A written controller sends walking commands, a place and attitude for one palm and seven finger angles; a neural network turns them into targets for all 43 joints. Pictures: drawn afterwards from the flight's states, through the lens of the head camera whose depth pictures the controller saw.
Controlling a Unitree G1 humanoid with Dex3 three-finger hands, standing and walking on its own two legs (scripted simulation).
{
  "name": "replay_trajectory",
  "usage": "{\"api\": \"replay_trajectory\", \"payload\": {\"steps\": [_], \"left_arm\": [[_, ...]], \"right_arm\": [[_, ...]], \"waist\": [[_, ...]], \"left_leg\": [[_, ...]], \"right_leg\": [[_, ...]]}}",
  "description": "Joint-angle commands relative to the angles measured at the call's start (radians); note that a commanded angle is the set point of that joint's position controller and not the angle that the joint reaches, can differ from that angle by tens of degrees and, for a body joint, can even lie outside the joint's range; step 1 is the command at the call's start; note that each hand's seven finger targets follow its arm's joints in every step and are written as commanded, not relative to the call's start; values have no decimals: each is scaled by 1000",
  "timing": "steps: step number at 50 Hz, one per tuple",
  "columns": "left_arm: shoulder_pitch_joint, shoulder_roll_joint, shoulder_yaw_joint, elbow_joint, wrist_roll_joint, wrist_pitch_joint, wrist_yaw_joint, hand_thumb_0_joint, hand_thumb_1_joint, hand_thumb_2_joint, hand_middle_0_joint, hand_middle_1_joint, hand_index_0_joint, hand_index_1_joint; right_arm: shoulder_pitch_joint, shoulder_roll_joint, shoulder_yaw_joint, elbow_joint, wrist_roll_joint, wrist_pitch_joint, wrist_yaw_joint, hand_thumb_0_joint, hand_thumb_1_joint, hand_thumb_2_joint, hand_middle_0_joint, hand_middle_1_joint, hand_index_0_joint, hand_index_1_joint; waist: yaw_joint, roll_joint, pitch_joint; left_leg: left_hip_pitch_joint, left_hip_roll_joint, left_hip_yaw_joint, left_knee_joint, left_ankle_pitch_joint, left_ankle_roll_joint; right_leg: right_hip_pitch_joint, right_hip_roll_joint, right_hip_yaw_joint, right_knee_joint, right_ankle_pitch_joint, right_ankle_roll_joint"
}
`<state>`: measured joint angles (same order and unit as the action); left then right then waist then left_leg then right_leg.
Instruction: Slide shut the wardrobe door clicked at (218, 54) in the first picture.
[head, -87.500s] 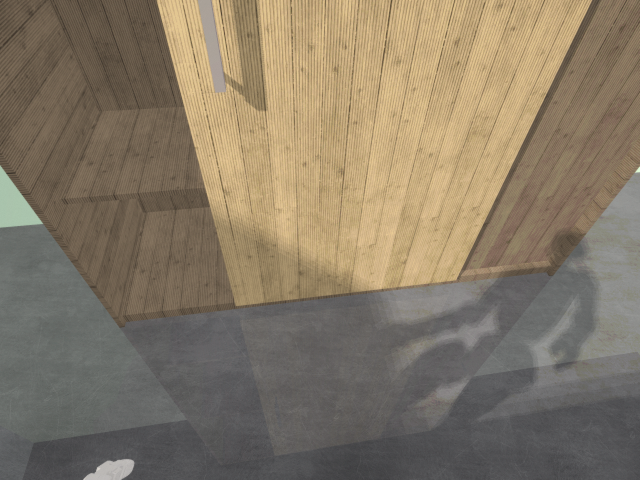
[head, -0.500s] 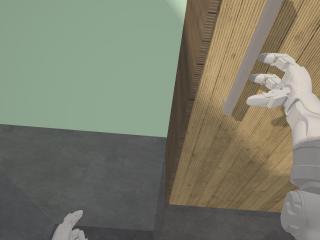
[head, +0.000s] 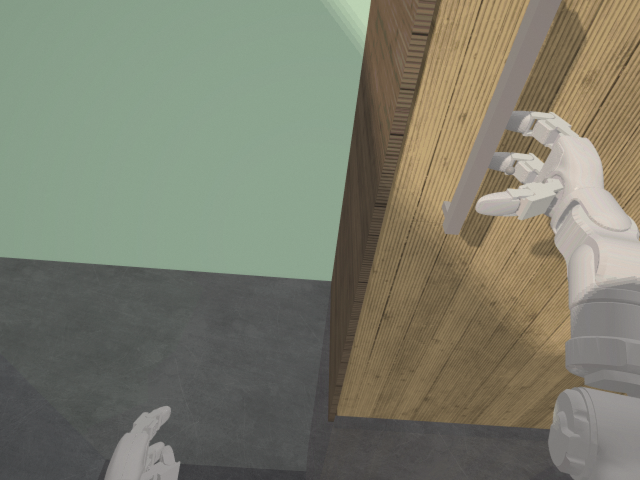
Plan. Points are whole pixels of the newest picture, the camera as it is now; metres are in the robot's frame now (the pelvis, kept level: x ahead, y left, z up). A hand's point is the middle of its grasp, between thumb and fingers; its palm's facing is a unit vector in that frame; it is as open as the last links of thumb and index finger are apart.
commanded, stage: feel for the door with the fingertips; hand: right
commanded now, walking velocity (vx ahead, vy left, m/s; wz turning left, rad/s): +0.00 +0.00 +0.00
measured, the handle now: (488, 119) +0.47 -0.15 +0.27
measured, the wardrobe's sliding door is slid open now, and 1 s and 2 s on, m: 0.00 0.00 0.00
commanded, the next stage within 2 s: slide the fingers in behind the handle in 0.34 s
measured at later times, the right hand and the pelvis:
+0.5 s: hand (511, 163) +0.43 -0.18 +0.24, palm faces +0.01 +1.00 +0.00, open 13.6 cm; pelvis +0.00 -0.01 +0.00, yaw +0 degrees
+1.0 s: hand (504, 171) +0.41 -0.17 +0.24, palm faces +0.01 +1.00 +0.00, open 14.0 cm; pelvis -0.01 -0.01 +0.00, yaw +0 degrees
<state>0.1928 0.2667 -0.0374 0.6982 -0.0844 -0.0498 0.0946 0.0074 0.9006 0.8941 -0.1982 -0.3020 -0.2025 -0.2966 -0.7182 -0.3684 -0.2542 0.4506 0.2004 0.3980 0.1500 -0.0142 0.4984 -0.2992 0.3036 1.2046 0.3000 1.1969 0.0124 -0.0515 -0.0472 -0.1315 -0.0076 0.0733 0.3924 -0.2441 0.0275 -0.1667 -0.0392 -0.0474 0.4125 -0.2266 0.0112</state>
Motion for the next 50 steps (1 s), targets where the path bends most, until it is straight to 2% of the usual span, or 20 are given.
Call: {"api": "replay_trajectory", "payload": {"steps": [1, 2, 4, 6, 8, 10, 16, 20, 21, 24, 25, 27, 32, 35, 37, 38, 42, 45, 48, 50], "left_arm": [[-90, 123, 39, -132, -2, -45, 12, 0, 900, 900, -200, -300, -200, -300], [-86, 127, 42, -127, -3, -43, 14, 0, 900, 900, -200, -300, -200, -300], [-85, 126, 38, -125, -2, -43, 15, 0, 900, 900, -200, -300, -200, -300], [-82, 129, 39, -121, 1, -41, 16, 0, 900, 900, -200, -300, -200, -300], [-69, 129, 39, -113, 2, -40, 19, 0, 900, 900, -200, -300, -200, -300], [-56, 132, 44, -109, 5, -43, 18, 0, 900, 900, -200, -300, -200, -300], [-27, 134, 49, -109, 6, -57, 14, 0, 900, 900, -200, -300, -200, -300], [-12, 140, 52, -93, 3, -61, 14, 0, 900, 900, -200, -300, -200, -300], [-10, 141, 53, -90, 4, -63, 16, 0, 900, 900, -200, -300, -200, -300], [6, 140, 53, -82, 5, -67, 14, 0, 900, 900, -200, -300, -200, -300], [12, 142, 56, -81, 6, -66, 12, 0, 900, 900, -200, -300, -200, -300], [12, 138, 58, -92, 5, -73, 10, 0, 900, 900, -200, -300, -200, -300], [-5, 135, 56, -105, 1, -79, 7, 0, 900, 900, -200, -300, -200, -300], [-10, 144, 54, -106, 5, -76, 9, 0, 900, 900, -200, -300, -200, -300], [-25, 133, 52, -123, 1, -73, 7, 0, 900, 900, -200, -300, -200, -300], [-39, 127, 48, -129, -2, -73, 6, 0, 900, 900, -200, -300, -200, -300], [-57, 126, 45, -128, -5, -66, 7, 0, 900, 900, -200, -300, -200, -300], [-64, 130, 44, -118, 1, -62, 10, 0, 900, 900, -200, -300, -200, -300], [-72, 121, 38, -113, 2, -62, 13, 0, 900, 900, -200, -300, -200, -300], [-71, 122, 40, -110, 5, -59, 12, 0, 900, 900, -200, -300, -200, -300]], "right_arm": [[-519, -186, -15, -194, 16, -78, -2, 0, 500, -300, 300, 1200, 300, 1200], [-523, -220, -44, -177, 14, -77, -5, 0, 500, -300, 300, 1200, 300, 1200], [-540, -209, -33, -144, 13, -73, -6, 0, 500, -300, 300, 1200, 300, 1200], [-556, -238, -49, -129, 8, -81, -10, 0, 500, -300, 300, 1200, 300, 1200], [-598, -233, -35, -93, 0, -89, -10, 0, 500, -300, 300, 1200, 300, 1200], [-606, -260, -54, -86, -2, -109, -14, 0, 500, -300, 300, 1200, 300, 1200], [-623, -262, -59, -91, 0, -155, -5, 0, 500, -300, 300, 1200, 300, 1200], [-638, -262, -53, -42, 0, -152, -3, 0, 500, -300, 300, 1200, 300, 1200], [-656, -279, -67, -32, -2, -152, -6, 0, 500, -300, 300, 1200, 300, 1200], [-683, -255, -43, 8, -9, -150, -9, 0, 500, -300, 300, 1200, 300, 1200], [-661, -273, -61, 8, -11, -154, -13, 0, 500, -300, 300, 1200, 300, 1200], [-662, -248, -44, -27, -10, -164, -11, 0, 500, -300, 300, 1200, 300, 1200], [-634, -211, -21, -86, 0, -170, -8, 0, 500, -300, 300, 1200, 300, 1200], [-564, -288, -99, -84, 1, -156, -14, 0, 500, -300, 300, 1200, 300, 1200], [-539, -263, -81, -128, -5, -149, -16, 0, 500, -300, 300, 1200, 300, 1200], [-532, -218, -44, -141, -5, -140, -15, 0, 500, -300, 300, 1200, 300, 1200], [-553, -173, -8, -179, 4, -106, -25, 0, 500, -300, 300, 1200, 300, 1200], [-563, -207, -39, -180, 3, -91, -40, 0, 500, -300, 300, 1200, 300, 1200], [-587, -155, 3, -157, 2, -85, -50, 0, 500, -300, 300, 1200, 300, 1200], [-609, -177, -10, -175, -4, -93, -56, 0, 500, -300, 300, 1200, 300, 1200]], "waist": [[13, 60, -248], [11, 60, -244], [12, 68, -222], [11, 62, -233], [24, 56, -225], [19, 66, -253], [16, 33, -310], [31, 71, -257], [32, 55, -250], [41, 23, -235], [32, 29, -250], [30, 25, -287], [24, 20, -289], [-1, 63, -281], [-4, 42, -282], [-1, 18, -263], [12, 25, -232], [8, 45, -239], [22, 48, -222], [18, 33, -247]], "left_leg": [[16, -6, -49, -35, 352, -8], [11, -6, -50, -39, 336, -7], [-1, -5, -49, -44, 309, -8], [3, -1, -55, -47, 295, -7], [-7, -1, -53, -47, 292, -7], [8, -2, -57, -46, 303, -6], [41, -7, -51, -34, 355, 2], [6, -10, -50, -49, 297, -4], [-3, -9, -52, -52, 284, -4], [-28, -11, -50, -55, 260, -1], [-17, -12, -50, -54, 253, 1], [0, -14, -46, -45, 279, 3], [1, -18, -44, -47, 270, 4], [26, -16, -48, -49, 269, 3], [35, -15, -47, -46, 284, 2], [22, -15, -47, -48, 282, 3], [-9, -20, -42, -58, 244, 2], [-6, -19, -46, -63, 225, 1], [-26, -16, -46, -66, 214, -2], [-10, -15, -48, -61, 237, 0]], "right_leg": [[133, 36, 34, -9, 269, -48], [129, 35, 34, -9, 256, -48], [114, 37, 37, -14, 234, -47], [108, 37, 38, -16, 223, -48], [105, 36, 38, -14, 224, -46], [111, 35, 38, -7, 235, -47], [132, 33, 45, -12, 288, -45], [105, 30, 43, -14, 235, -47], [98, 31, 44, -17, 223, -48], [97, 31, 47, -15, 212, -45], [97, 31, 47, -13, 213, -44], [117, 30, 51, -15, 241, -44], [133, 27, 52, -20, 243, -43], [107, 26, 46, -26, 236, -46], [114, 23, 41, -31, 251, -44], [117, 24, 39, -31, 251, -43], [128, 23, 46, -32, 227, -41], [125, 24, 46, -31, 212, -42], [125, 26, 48, -32, 198, -43], [137, 27, 45, -26, 219, -41]]}}
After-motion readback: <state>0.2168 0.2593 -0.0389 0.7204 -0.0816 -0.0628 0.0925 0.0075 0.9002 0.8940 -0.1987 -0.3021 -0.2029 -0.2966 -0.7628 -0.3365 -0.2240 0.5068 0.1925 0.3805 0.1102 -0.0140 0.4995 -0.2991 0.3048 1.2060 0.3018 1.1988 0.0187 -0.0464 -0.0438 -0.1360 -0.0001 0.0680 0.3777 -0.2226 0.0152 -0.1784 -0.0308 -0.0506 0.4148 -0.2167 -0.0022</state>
